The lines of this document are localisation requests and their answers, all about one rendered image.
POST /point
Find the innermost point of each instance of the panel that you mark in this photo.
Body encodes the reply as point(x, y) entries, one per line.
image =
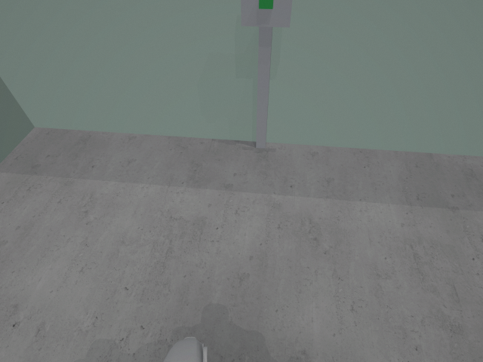
point(266, 19)

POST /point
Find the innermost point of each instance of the left robot thigh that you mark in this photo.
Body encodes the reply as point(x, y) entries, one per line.
point(188, 350)

